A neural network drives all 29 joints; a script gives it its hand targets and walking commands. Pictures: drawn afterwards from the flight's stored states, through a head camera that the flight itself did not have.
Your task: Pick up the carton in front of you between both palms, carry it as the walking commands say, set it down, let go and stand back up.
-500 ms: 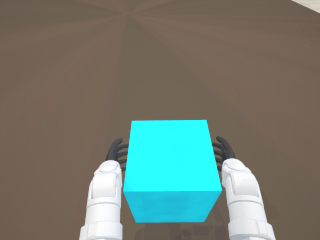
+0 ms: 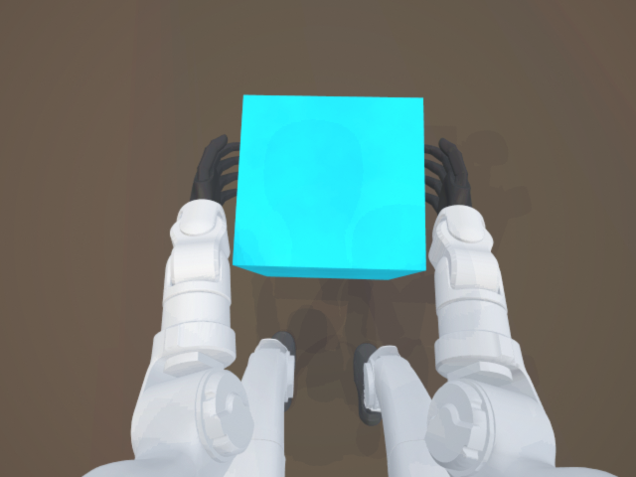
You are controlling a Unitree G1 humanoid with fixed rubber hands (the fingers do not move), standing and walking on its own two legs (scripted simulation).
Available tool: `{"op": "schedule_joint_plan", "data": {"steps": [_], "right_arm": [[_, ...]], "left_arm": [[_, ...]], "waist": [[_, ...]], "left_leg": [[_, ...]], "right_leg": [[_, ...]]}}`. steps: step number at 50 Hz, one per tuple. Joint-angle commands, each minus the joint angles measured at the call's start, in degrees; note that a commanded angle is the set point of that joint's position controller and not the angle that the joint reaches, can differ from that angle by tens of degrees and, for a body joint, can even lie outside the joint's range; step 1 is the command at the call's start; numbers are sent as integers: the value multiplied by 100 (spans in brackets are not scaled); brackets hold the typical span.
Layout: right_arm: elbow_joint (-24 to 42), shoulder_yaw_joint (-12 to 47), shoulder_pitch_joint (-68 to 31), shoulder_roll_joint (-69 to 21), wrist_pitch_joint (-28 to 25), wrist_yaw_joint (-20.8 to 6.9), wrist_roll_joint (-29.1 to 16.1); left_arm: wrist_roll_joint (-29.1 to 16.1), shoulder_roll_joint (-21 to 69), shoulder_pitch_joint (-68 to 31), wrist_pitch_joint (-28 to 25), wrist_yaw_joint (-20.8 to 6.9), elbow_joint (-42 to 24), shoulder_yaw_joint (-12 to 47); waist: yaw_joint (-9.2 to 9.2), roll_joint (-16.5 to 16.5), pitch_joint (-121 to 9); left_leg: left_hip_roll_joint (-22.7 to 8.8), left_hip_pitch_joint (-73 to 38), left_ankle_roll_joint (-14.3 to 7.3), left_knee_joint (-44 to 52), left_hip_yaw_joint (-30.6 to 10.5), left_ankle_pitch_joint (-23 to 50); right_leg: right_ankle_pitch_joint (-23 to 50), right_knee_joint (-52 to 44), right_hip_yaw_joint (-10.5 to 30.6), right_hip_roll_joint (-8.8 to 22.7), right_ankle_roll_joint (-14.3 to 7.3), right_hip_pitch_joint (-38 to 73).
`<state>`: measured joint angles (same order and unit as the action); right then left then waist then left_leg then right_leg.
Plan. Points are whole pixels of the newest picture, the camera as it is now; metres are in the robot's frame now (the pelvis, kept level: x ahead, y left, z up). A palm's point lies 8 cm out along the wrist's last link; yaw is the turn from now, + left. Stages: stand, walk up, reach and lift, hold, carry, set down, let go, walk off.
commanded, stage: set down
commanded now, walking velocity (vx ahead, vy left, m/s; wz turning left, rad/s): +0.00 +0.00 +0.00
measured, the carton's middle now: (329, 205) +0.44 +0.01 -0.16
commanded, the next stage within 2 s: none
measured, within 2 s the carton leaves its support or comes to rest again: rests again in 1.68 s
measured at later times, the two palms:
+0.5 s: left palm (221, 188) +0.48 +0.18 -0.22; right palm (404, 196) +0.47 -0.11 -0.22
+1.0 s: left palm (229, 192) +0.52 +0.20 -0.38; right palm (375, 203) +0.50 -0.09 -0.37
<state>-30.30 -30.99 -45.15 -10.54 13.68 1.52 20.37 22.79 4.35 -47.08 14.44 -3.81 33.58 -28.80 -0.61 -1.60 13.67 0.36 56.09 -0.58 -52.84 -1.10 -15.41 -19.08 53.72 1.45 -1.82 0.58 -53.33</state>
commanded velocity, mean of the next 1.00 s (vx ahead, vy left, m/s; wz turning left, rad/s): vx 0.00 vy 0.00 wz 0.00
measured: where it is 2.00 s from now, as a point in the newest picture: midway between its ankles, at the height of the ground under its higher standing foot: (325, 392)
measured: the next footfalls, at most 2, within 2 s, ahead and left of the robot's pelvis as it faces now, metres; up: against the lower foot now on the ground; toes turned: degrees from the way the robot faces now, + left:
none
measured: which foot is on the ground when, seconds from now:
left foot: down 0.00-1.00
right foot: down 0.00-1.00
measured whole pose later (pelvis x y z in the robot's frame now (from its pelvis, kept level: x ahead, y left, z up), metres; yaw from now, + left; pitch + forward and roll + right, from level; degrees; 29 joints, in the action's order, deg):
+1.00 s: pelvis -0.03 +0.01 -0.24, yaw -4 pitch +46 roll -6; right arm -35.7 -31.9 -72.3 -3.4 17.6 9.3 9.3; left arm 13.7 -13.4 -79.0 20.2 -2.7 46.2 -20.1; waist -1.9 -3.2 6.0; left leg 1.1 124.5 -1.7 -106.4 -2.5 -27.7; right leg -33.0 105.9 -0.1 -3.7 3.6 -119.2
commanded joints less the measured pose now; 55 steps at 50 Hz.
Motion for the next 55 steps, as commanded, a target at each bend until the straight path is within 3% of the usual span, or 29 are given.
{"op": "schedule_joint_plan", "data": {"steps": [1,4,6,11,15,24,31,45,55], "right_arm": [[130,3627,-3364,-4694,-379,-1103,-1042],[403,4199,-3389,-4890,-262,-1119,-1386],[329,4233,-3281,-5012,-100,-1162,-1428],[-78,3791,-3177,-5173,316,-1368,-1245],[-316,3443,-3321,-5110,396,-1410,-1128],[-270,3428,-4117,-4732,196,-1081,-1363],[-180,3485,-4972,-4464,256,-803,-1631],[-562,2844,-6408,-3901,334,-572,-1735],[-653,2871,-7222,-3372,194,-460,-2067]], "left_arm": [[-1074,4761,-3239,-447,-1056,-217,3403],[-1418,4972,-3293,-309,-1103,-603,3992],[-1453,5048,-3173,-134,-1177,-555,4067],[-1249,5049,-2952,275,-1411,16,3694],[-1120,4892,-2998,351,-1467,369,3340],[-1321,4475,-3630,225,-1332,517,3307],[-1645,4122,-4478,318,-1233,456,3472],[-1622,3390,-5646,445,-1215,1160,3049],[-1968,2890,-6378,337,-1213,1401,3231]], "waist": [[-19,322,-6890],[-30,422,-8061],[-45,408,-7984],[-104,276,-6977],[-174,259,-6683],[-270,217,-7451],[-263,337,-8120],[-298,501,-7543],[-288,649,-7437]], "left_leg": [[683,-3185,-12,-534,-110,2459],[680,-3241,59,-1021,-123,3001],[691,-2720,85,-1198,-82,2812],[733,-992,75,-1391,55,1762],[732,-277,71,-1664,68,1624],[748,465,132,-2652,91,1799],[770,873,175,-3289,197,1426],[659,1827,137,-4299,209,710],[491,1608,157,-5131,109,1093]], "right_leg": [[1857,237,-145,-783,77,754],[1970,654,-183,-826,107,88],[1756,828,-183,-842,133,-368],[1110,1157,-215,-841,149,-1164],[957,1472,-264,-849,149,-1912],[885,2460,-393,-936,240,-3057],[584,3157,-540,-1013,259,-3288],[-232,4271,-714,-964,226,-4444],[-249,5116,-809,-898,184,-4970]]}}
